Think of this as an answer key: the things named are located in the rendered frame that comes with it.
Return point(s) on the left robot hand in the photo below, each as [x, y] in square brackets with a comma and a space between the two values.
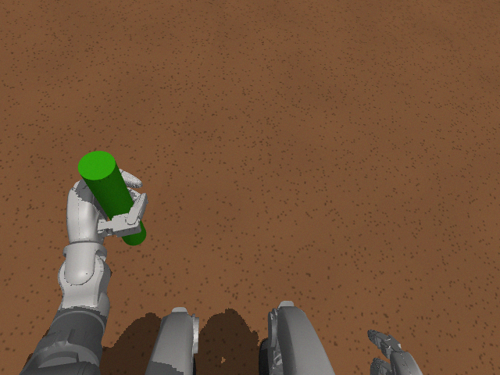
[87, 221]

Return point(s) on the can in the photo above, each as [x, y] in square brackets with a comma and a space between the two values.
[102, 175]

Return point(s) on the right robot hand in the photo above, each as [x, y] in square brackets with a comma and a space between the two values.
[402, 363]

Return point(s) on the left robot arm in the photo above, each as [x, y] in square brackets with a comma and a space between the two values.
[73, 343]

